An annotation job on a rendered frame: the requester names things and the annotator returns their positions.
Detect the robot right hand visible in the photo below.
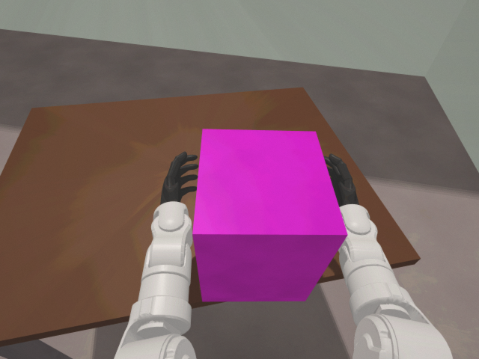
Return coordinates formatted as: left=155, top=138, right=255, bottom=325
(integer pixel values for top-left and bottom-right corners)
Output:
left=324, top=154, right=359, bottom=207

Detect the robot left forearm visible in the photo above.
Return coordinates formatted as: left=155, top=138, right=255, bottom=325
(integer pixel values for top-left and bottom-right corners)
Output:
left=115, top=201, right=192, bottom=356

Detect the robot left hand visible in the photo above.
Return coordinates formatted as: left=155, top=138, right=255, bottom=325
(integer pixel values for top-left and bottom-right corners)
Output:
left=160, top=152, right=198, bottom=205

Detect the left robot upper arm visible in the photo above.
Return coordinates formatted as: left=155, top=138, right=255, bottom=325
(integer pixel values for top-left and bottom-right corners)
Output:
left=115, top=334, right=196, bottom=359

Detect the carton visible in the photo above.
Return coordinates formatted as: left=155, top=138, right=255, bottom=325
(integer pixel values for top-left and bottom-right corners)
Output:
left=192, top=129, right=348, bottom=301

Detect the right robot upper arm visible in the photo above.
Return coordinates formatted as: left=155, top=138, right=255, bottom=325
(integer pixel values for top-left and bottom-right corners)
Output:
left=353, top=313, right=452, bottom=359

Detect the robot right forearm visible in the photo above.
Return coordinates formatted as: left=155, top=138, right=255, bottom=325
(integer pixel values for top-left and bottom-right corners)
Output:
left=338, top=204, right=453, bottom=359

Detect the table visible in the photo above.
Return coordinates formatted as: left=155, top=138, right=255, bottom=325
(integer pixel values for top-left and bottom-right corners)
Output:
left=0, top=88, right=420, bottom=359

